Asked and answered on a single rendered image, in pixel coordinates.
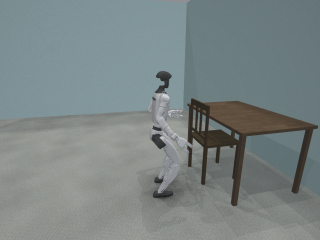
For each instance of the right robot hand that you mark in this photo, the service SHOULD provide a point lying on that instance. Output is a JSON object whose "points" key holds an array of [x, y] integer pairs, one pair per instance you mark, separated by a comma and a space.
{"points": [[181, 142]]}

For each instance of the left robot hand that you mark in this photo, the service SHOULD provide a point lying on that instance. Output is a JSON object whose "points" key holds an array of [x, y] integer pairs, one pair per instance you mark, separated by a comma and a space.
{"points": [[171, 113]]}

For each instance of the chair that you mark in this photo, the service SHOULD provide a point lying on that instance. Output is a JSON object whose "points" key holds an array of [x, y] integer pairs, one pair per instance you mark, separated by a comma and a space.
{"points": [[208, 138]]}

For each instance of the right robot shin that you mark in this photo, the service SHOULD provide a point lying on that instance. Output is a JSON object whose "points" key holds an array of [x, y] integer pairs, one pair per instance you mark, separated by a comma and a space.
{"points": [[170, 175]]}

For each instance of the robot left foot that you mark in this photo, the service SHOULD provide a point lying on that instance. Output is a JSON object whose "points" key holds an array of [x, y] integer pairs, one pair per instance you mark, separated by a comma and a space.
{"points": [[158, 180]]}

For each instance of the right robot upper arm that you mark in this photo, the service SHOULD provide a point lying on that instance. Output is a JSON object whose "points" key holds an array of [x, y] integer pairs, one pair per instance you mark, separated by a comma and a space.
{"points": [[163, 102]]}

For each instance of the left robot upper arm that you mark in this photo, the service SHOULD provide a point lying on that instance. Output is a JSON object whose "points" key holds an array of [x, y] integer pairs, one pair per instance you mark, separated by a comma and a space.
{"points": [[149, 109]]}

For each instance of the table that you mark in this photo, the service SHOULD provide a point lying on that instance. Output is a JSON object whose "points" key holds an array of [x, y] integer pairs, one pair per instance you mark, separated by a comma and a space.
{"points": [[248, 120]]}

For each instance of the robot right forearm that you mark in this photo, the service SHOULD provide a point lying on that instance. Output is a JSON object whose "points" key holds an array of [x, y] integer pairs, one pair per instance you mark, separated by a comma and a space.
{"points": [[164, 126]]}

